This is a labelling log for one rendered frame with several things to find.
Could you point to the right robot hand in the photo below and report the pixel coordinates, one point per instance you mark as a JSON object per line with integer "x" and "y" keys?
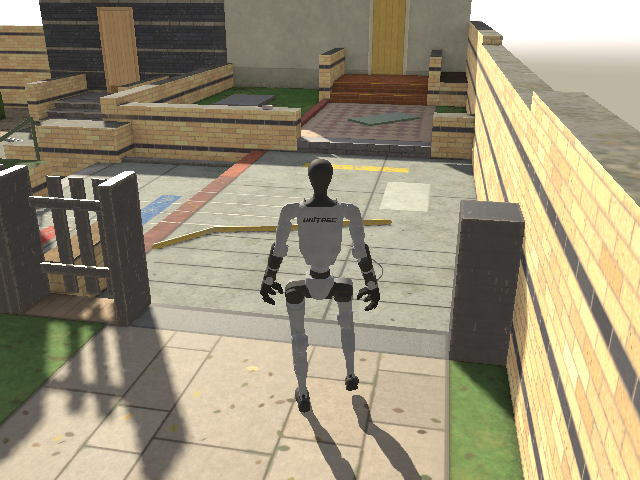
{"x": 373, "y": 295}

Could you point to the left robot hand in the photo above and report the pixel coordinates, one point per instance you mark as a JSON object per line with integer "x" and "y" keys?
{"x": 265, "y": 289}

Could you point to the robot left forearm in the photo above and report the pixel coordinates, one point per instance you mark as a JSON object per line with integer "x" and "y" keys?
{"x": 272, "y": 267}

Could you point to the robot right thigh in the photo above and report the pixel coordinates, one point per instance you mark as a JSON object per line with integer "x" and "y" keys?
{"x": 343, "y": 293}

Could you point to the robot left upper arm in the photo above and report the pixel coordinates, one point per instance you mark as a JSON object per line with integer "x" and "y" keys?
{"x": 288, "y": 212}

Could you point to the robot right forearm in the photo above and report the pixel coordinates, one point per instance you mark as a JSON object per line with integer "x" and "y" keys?
{"x": 367, "y": 270}

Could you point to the robot left foot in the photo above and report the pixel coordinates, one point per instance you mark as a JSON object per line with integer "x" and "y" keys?
{"x": 303, "y": 404}

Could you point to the robot right upper arm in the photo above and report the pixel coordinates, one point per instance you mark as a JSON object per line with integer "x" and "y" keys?
{"x": 352, "y": 213}

